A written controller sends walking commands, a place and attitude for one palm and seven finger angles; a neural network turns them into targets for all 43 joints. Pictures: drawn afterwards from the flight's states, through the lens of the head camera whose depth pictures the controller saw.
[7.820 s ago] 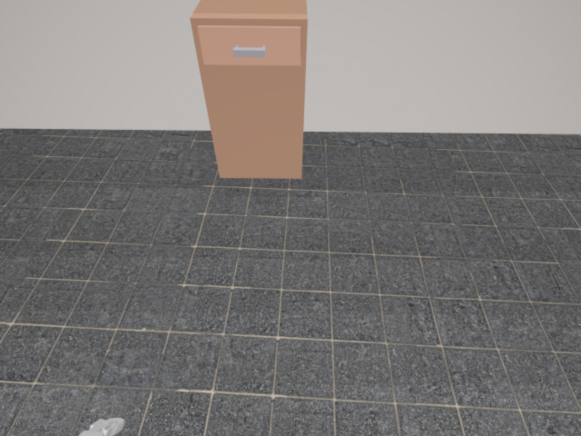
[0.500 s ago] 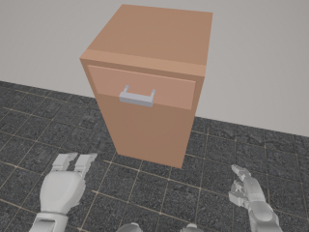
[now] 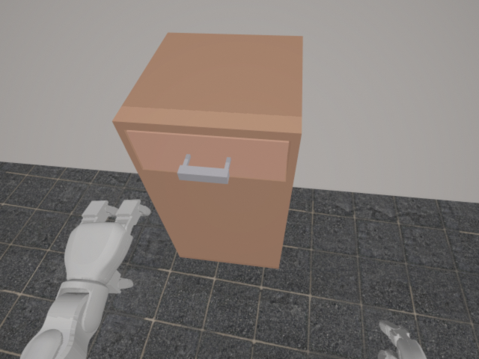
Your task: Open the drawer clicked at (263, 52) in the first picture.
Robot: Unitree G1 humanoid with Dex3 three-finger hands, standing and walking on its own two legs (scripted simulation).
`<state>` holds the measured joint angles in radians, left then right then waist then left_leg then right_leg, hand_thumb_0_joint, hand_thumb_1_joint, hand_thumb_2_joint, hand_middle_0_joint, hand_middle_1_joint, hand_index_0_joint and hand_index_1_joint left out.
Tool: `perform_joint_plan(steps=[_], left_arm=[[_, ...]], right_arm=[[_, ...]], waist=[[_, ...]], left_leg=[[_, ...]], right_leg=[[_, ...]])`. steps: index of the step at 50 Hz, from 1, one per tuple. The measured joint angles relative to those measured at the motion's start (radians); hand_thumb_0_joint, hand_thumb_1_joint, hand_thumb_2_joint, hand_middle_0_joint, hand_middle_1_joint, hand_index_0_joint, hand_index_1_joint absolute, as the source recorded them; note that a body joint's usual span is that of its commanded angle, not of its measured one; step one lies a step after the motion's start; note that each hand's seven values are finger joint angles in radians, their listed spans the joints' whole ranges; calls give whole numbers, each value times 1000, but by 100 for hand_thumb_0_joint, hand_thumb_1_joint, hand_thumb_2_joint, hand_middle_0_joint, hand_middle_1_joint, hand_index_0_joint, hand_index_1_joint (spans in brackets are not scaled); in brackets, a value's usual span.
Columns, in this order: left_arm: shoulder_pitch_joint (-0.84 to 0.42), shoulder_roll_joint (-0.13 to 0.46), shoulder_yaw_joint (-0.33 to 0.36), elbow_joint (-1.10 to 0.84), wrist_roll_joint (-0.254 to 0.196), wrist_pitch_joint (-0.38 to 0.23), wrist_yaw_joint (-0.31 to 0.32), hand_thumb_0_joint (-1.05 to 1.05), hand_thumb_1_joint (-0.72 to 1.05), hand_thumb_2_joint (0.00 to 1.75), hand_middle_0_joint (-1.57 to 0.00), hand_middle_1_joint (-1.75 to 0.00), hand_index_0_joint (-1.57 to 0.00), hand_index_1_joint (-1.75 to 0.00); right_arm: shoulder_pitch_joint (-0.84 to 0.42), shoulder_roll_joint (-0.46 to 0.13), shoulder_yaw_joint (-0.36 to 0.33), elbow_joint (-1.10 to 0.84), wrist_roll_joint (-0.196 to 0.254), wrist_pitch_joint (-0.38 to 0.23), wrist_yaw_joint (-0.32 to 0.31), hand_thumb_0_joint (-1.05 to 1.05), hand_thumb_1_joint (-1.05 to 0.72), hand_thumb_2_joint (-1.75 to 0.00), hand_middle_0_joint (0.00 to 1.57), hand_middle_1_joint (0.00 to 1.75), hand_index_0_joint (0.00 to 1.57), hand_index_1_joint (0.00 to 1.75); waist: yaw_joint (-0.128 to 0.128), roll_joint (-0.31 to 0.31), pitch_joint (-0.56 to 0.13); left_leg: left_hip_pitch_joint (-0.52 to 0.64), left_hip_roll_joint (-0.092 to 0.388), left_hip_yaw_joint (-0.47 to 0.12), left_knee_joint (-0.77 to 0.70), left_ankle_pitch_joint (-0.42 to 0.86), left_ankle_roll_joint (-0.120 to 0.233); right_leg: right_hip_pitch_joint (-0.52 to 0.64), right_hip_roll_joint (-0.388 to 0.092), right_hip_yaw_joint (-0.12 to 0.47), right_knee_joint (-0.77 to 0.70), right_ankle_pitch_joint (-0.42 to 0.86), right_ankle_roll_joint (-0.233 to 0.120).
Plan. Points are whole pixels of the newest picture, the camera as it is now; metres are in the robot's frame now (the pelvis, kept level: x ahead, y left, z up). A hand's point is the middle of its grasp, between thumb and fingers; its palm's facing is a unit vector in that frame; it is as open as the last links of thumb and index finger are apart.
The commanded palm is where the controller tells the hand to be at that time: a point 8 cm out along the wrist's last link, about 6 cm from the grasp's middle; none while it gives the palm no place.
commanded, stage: raise the hand with hooked fingers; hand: left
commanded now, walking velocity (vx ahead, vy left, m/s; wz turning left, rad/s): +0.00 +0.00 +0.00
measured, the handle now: (205, 167) +0.54 +0.15 -0.07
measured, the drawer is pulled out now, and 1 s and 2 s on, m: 0.00 0.00 0.00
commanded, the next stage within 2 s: move the hooked fingers above the handle in 0.82 s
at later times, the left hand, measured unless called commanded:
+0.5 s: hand (104, 195) +0.33 +0.25 +0.10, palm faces +0.04 -0.06 -1.00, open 13.8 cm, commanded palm +0.30 +0.25 +0.15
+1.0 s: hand (120, 206) +0.32 +0.23 +0.09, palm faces +0.02 -0.07 -1.00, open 13.8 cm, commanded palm +0.30 +0.23 +0.14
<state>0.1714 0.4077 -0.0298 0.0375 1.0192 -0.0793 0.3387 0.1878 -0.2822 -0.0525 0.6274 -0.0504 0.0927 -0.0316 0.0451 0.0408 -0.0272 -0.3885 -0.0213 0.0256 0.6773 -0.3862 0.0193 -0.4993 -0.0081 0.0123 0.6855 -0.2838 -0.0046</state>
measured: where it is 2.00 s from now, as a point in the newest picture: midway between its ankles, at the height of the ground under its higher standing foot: outside the picture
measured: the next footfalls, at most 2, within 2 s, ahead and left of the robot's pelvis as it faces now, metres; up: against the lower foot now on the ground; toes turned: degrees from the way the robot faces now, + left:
none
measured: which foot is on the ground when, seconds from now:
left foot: down 0.00-1.00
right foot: down 0.00-1.00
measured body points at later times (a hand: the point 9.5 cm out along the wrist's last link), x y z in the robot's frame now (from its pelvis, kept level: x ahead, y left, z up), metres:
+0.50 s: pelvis +0.02 +0.00 +0.02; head +0.05 -0.02 +0.47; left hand +0.32 +0.25 +0.16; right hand +0.23 -0.20 -0.09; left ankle -0.03 +0.11 -0.72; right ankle +0.04 -0.12 -0.72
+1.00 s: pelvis +0.01 -0.01 +0.02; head +0.04 -0.04 +0.47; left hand +0.31 +0.23 +0.14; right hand +0.19 -0.24 -0.11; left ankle -0.03 +0.11 -0.72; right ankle +0.04 -0.12 -0.72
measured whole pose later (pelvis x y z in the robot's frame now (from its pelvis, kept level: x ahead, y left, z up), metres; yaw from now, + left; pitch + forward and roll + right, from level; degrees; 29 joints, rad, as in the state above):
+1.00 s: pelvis +0.01 -0.01 +0.02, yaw +1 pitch +4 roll +1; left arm -0.10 0.45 -0.07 0.15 0.96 -0.03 0.13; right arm 0.14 -0.25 -0.03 0.65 -0.01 0.14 -0.01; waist 0.07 0.08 -0.02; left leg -0.23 -0.02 0.01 0.46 -0.29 0.01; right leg -0.35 -0.01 0.00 0.50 -0.21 -0.01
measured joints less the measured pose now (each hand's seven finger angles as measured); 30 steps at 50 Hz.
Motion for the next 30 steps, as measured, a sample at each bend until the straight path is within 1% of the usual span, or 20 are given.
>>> perform_joint_plan(steps=[3,5,8,11,15,18,21,26,30], left_arm=[[-55,3,-1,25,-3,26,9,0,-23,41,-30,-102,-31,-103],[-94,2,-10,41,-10,58,-8,0,-28,39,-30,-105,-31,-106],[-137,2,-29,48,-23,102,-59,0,-34,36,-31,-110,-31,-111],[-163,6,-47,40,-31,121,-120,0,-40,34,-31,-114,-31,-114],[-199,23,-60,34,-31,112,-180,0,-45,32,-31,-117,-32,-117],[-234,41,-57,40,-33,96,-211,0,-47,31,-31,-118,-32,-119],[-269,58,-45,52,-45,84,-236,0,-48,31,-32,-119,-32,-120],[-306,70,-23,74,-69,74,-277,0,-48,30,-31,-119,-32,-120],[-278,63,-17,64,-78,48,-303,0,-49,30,-31,-119,-32,-120]], right_arm=[[-30,2,-6,4,7,0,5,2,-91,-90,20,30,20,29],[-51,11,-1,2,14,2,8,2,-91,-90,20,30,20,29],[-78,30,14,-6,24,8,10,2,-91,-90,20,30,20,29],[-95,49,35,-18,28,15,11,1,-91,-90,20,30,20,29],[-106,67,60,-27,29,24,12,1,-91,-90,20,30,20,30],[-107,73,69,-25,29,31,12,1,-91,-90,20,30,20,30],[-101,74,72,-16,31,38,12,1,-90,-90,21,30,20,30],[-80,60,64,-3,36,48,16,1,-90,-90,21,30,20,30],[-59,41,50,-1,32,50,24,1,-90,-90,21,30,20,30]], waist=[[6,4,-6],[11,7,-10],[18,11,-13],[25,16,-14],[36,21,-5],[44,24,5],[49,26,10],[46,29,13],[38,32,17]], left_leg=[[10,-6,-3,-7,0,4],[23,-8,-4,-21,4,5],[57,-10,-2,-55,14,7],[94,-10,-3,-93,26,7],[135,-9,-8,-133,40,7],[157,-8,-14,-156,49,5],[170,-6,-20,-176,57,3],[176,-3,-25,-198,68,0],[173,0,-21,-208,73,-1]], right_leg=[[11,-6,-2,-6,-2,5],[25,-8,-2,-19,0,7],[56,-10,0,-48,8,9],[92,-10,0,-81,17,10],[134,-9,-5,-120,28,10],[158,-8,-11,-144,35,9],[174,-7,-17,-165,42,7],[183,-4,-23,-190,53,5],[177,-1,-19,-198,59,4]])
